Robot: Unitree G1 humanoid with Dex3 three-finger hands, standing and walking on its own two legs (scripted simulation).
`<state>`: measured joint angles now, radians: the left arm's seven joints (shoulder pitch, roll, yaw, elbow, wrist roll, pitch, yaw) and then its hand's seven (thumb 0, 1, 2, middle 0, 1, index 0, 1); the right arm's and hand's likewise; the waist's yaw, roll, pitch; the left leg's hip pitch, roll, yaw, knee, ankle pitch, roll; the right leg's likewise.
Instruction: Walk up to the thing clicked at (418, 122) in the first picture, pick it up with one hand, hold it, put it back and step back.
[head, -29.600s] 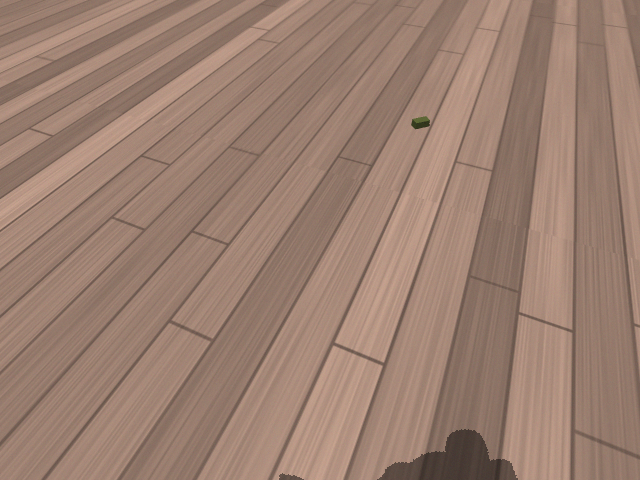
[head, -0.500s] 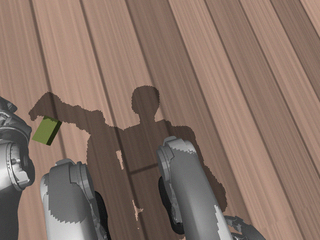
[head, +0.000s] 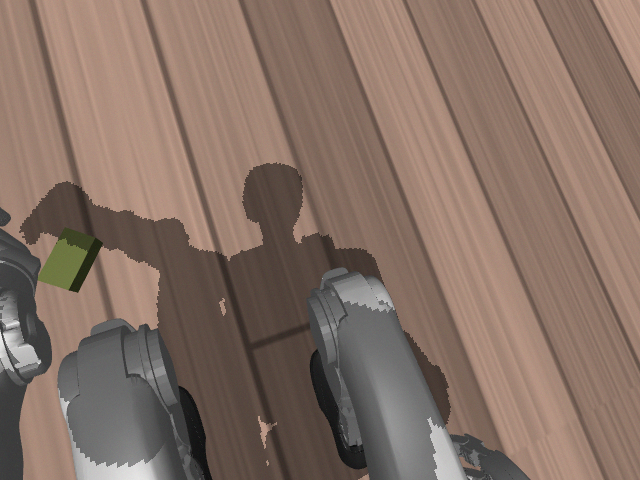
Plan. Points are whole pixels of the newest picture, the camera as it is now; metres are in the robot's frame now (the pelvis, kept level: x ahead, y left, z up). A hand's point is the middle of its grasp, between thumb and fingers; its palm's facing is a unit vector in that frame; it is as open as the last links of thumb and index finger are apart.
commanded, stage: lower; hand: left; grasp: from above
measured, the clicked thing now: (71, 260) +0.44 +0.29 -0.30
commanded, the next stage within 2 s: rest in 0.30 s
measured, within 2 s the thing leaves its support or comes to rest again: neither
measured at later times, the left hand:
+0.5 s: hand (19, 246) +0.45 +0.31 -0.20, palm faces -0.27 -0.34 -0.90, open 5.5 cm
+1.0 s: hand (35, 248) +0.45 +0.31 -0.24, palm faces -0.27 -0.35 -0.90, open 5.9 cm
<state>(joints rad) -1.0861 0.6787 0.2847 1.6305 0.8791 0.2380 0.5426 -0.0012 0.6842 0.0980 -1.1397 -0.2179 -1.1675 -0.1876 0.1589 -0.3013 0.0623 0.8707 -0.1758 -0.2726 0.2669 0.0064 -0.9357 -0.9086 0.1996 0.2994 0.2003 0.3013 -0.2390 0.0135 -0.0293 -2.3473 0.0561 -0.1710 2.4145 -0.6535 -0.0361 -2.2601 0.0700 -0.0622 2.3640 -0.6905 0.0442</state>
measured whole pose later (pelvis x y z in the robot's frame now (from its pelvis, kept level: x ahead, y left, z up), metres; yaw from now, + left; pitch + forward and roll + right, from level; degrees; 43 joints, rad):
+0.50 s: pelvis +0.00 +0.00 -0.01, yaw -2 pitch +31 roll -9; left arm -1.12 0.77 0.32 1.73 0.90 0.20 0.62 0.00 0.56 0.21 -1.06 -0.29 -1.07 -0.27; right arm 0.15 -0.31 0.14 0.85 -0.21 -0.31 0.31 0.01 -0.94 -0.91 0.20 0.30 0.20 0.30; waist -0.30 -0.03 0.06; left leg -2.37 0.06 -0.22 2.47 -0.67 -0.04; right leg -2.27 0.08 -0.10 2.39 -0.69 0.05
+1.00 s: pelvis +0.00 +0.01 -0.01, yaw -5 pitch +30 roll -11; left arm -1.14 0.89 0.32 1.80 0.89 0.16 0.69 0.00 0.54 0.22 -1.01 -0.28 -1.03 -0.26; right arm 0.12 -0.33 0.21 0.82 -0.23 -0.35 0.34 0.01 -0.93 -0.90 0.20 0.30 0.20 0.30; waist -0.35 -0.09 0.15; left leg -2.35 0.06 -0.26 2.50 -0.69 -0.04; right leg -2.23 0.10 -0.13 2.37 -0.69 0.06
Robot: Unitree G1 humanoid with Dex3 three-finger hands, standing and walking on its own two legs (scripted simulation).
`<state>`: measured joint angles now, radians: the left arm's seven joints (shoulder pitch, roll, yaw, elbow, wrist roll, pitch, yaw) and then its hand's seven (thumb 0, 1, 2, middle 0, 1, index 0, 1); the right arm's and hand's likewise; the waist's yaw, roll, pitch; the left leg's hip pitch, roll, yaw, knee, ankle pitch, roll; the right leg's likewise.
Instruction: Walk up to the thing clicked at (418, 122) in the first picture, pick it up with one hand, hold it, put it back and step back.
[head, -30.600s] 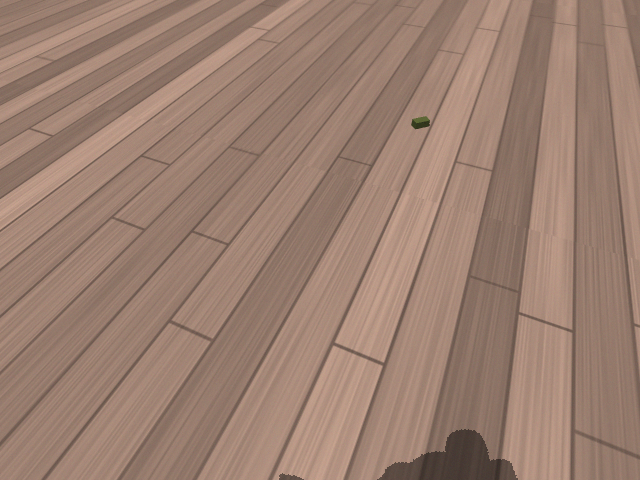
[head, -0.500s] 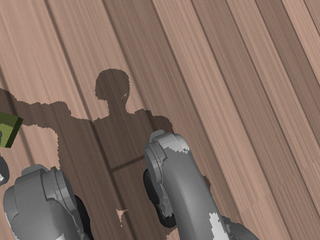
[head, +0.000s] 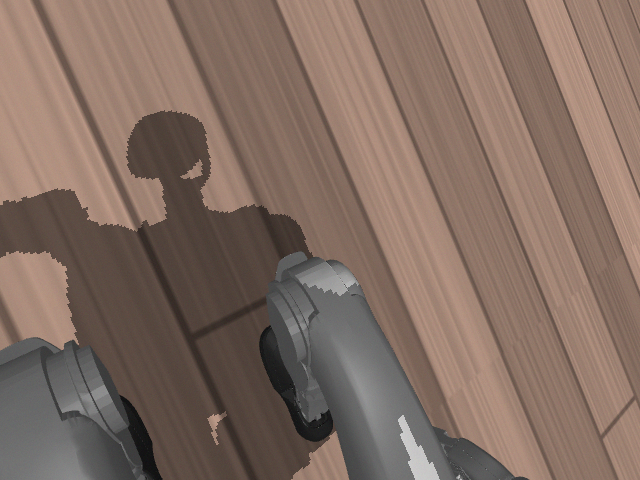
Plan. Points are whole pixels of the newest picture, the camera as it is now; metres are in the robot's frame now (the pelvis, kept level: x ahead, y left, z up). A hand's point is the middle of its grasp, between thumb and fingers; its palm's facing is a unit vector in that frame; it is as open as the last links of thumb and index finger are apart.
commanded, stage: rest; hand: left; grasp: from above
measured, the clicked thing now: out of the picture +0.42 +0.32 -0.29
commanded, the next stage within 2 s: open in 0.10 s
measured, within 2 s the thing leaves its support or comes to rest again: neither
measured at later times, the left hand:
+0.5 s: hand out of the picture +0.42 +0.35 -0.23, palm faces -0.26 -0.35 -0.90, open 9.5 cm
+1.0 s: hand out of the picture +0.42 +0.34 -0.24, palm faces -0.25 -0.37 -0.90, open 13.0 cm
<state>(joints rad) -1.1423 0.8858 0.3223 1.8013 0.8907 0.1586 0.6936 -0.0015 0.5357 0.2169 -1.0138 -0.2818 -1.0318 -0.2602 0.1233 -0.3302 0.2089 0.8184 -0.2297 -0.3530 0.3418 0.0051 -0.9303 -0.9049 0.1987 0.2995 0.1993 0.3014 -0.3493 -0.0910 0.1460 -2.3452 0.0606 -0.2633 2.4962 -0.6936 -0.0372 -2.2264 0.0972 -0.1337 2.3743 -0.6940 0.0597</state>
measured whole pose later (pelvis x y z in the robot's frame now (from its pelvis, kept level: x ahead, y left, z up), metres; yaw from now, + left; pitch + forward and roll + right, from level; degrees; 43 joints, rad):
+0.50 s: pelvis -0.01 +0.00 +0.00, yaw -1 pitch +28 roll -13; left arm -1.16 0.95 0.26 1.82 0.86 0.17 0.69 0.00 0.14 0.48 -0.65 -0.52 -0.66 -0.51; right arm 0.13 -0.33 0.26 0.79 -0.23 -0.38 0.35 0.00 -0.92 -0.90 0.20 0.30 0.20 0.30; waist -0.37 -0.11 0.18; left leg -2.33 0.06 -0.28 2.49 -0.69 -0.02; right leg -2.19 0.10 -0.15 2.35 -0.68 0.07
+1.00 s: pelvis -0.01 +0.01 +0.01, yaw -1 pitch +27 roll -14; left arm -1.15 0.95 0.29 1.80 0.86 0.19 0.71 0.00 -0.36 0.88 -0.30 -0.81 -0.28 -0.83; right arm 0.12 -0.34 0.27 0.76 -0.23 -0.38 0.35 0.00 -0.91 -0.90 0.20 0.30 0.20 0.30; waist -0.38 -0.13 0.20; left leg -2.32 0.06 -0.29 2.49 -0.68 -0.02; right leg -2.17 0.10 -0.16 2.33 -0.68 0.07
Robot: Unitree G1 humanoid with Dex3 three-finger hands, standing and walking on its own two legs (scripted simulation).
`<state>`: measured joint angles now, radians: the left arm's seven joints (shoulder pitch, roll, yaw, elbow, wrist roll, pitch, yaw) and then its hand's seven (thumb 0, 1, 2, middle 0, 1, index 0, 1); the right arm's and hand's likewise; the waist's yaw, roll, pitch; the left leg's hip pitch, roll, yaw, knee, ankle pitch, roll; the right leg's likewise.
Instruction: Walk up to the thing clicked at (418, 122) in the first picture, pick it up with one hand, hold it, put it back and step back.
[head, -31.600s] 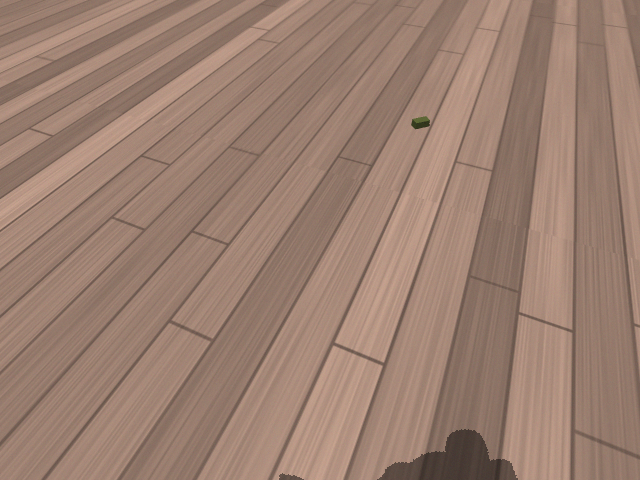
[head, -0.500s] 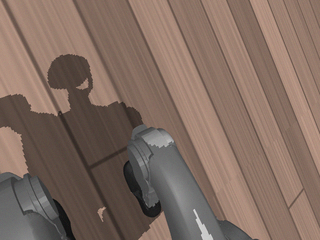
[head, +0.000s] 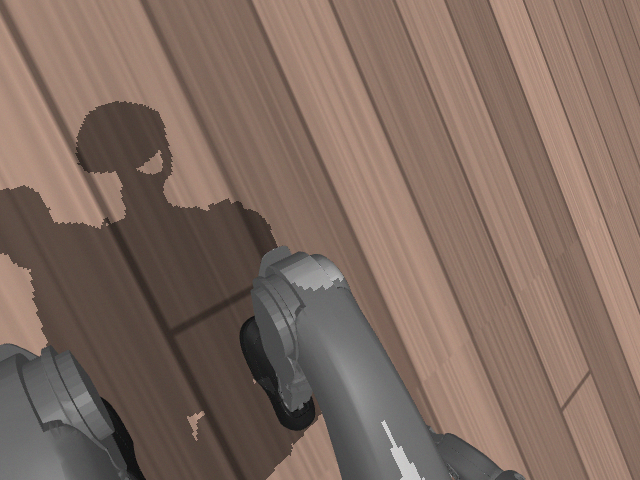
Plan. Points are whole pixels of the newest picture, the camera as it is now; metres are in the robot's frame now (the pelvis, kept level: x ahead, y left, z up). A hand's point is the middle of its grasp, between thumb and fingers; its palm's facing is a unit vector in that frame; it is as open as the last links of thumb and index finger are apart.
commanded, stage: open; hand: left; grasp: from above
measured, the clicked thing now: out of the picture +0.42 +0.32 -0.30
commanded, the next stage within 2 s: withdraw in 0.24 s
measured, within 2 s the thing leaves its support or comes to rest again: neither
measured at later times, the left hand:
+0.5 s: hand out of the picture +0.42 +0.35 -0.25, palm faces -0.23 -0.38 -0.90, open 13.5 cm
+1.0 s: hand out of the picture +0.41 +0.35 -0.09, palm faces -0.46 -0.18 -0.87, open 13.6 cm
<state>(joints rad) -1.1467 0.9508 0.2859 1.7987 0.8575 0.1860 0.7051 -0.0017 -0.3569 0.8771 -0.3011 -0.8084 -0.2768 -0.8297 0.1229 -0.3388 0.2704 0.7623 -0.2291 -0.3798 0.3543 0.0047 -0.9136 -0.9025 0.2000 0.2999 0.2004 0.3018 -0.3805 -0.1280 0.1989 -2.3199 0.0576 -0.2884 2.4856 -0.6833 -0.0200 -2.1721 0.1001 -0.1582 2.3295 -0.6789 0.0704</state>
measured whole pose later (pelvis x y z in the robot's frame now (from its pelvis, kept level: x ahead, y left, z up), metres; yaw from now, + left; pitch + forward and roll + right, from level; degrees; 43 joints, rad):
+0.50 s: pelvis +0.00 +0.00 +0.00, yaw +0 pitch +28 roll -14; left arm -1.15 0.96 0.28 1.77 0.85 0.19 0.69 0.00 -0.42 0.96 -0.18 -0.92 -0.17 -0.93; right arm 0.14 -0.34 0.28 0.75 -0.23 -0.39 0.36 0.00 -0.91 -0.90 0.20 0.30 0.20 0.30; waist -0.38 -0.13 0.21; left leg -2.31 0.06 -0.29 2.47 -0.68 -0.02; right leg -2.16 0.10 -0.16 2.32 -0.68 0.07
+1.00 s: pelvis -0.01 -0.01 +0.04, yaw +7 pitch +30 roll -8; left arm -0.90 0.70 -0.03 1.21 1.04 -0.01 0.12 0.00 -0.41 0.93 -0.16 -0.91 -0.16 -0.91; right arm 0.11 -0.30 0.08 0.68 -0.09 -0.10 0.21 0.01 -0.91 -0.90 0.20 0.30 0.20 0.30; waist -0.19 0.01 -0.04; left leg -2.22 0.05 -0.16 2.32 -0.64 -0.01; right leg -2.11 0.05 -0.07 2.26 -0.68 0.04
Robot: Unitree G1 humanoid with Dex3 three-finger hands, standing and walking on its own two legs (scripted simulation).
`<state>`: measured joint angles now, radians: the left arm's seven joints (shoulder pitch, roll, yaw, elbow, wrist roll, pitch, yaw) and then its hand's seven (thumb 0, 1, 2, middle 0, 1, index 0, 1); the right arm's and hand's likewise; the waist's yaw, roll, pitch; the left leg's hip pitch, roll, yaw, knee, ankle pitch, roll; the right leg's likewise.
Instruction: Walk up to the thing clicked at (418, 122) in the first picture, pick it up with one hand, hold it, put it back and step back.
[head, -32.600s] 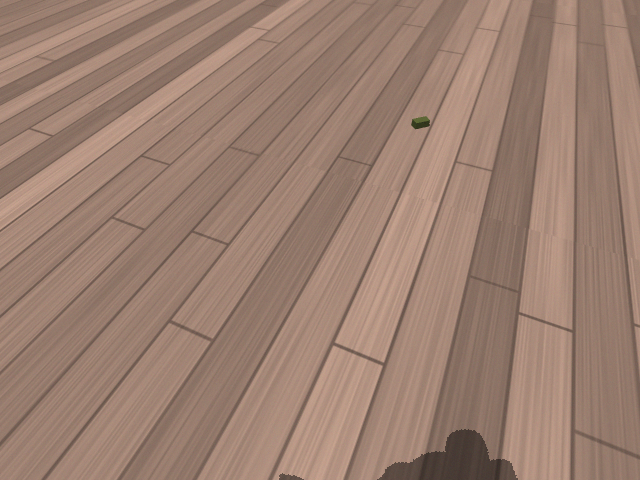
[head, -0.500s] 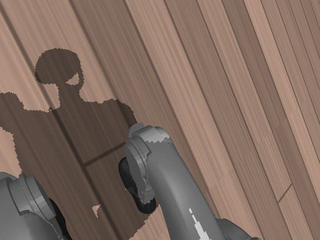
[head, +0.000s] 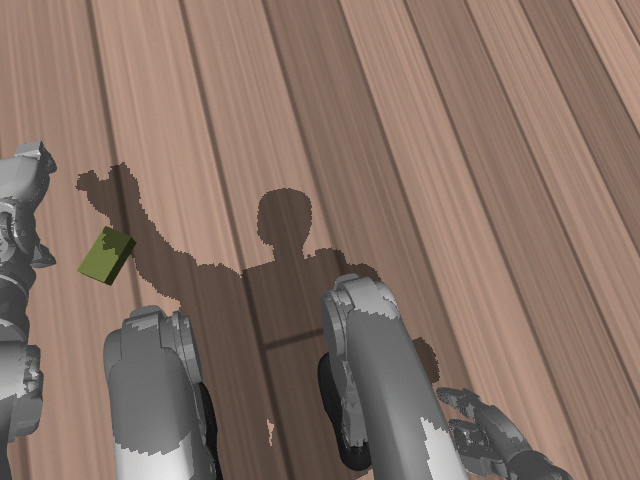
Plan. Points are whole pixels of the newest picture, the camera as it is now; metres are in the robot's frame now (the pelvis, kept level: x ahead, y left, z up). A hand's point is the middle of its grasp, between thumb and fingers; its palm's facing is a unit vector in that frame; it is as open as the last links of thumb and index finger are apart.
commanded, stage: withdraw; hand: left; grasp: from above
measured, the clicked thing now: (108, 256) +0.46 +0.28 -0.34
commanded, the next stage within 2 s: home in 0.38 s
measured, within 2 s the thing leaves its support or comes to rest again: neither
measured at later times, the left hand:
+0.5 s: hand (48, 234) +0.45 +0.31 -0.18, palm faces -0.38 -0.04 -0.92, open 11.6 cm
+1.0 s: hand out of the picture +0.36 +0.28 -0.01, palm faces -0.30 -0.56 -0.77, open 8.0 cm
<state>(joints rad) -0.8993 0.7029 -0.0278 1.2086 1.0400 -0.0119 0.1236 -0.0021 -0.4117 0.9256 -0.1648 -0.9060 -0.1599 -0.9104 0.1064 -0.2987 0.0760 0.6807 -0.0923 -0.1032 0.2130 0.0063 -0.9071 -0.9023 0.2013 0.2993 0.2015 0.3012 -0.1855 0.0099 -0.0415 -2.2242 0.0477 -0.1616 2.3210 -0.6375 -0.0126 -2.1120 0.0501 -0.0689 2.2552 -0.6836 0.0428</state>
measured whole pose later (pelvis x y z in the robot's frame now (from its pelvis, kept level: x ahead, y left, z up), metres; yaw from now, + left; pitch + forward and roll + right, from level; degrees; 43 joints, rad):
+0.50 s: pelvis +0.00 +0.00 -0.02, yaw +0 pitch +32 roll -8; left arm -0.85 0.74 0.08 1.25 1.21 -0.17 0.37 0.00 -0.08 0.68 -0.40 -0.64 -0.41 -0.63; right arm 0.17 -0.26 0.08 0.71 -0.13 -0.02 0.10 0.01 -0.89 -0.89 0.21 0.30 0.21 0.30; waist -0.21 -0.03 -0.02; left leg -2.33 0.03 -0.17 2.38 -0.61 -0.02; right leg -2.22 0.05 -0.07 2.32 -0.67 0.05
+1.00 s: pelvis +0.01 +0.00 +0.11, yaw +3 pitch +33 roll -6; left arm -0.35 0.51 0.05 0.55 0.61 0.04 0.04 0.00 0.72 0.90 -0.22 -0.36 -0.22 -0.37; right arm 0.14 -0.26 -0.03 0.62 0.01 0.04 0.05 0.01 -0.91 -0.90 0.20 0.30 0.20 0.30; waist -0.07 0.03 -0.18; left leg -1.93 0.05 -0.10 1.97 -0.63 -0.01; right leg -1.84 0.02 -0.04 1.93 -0.68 0.04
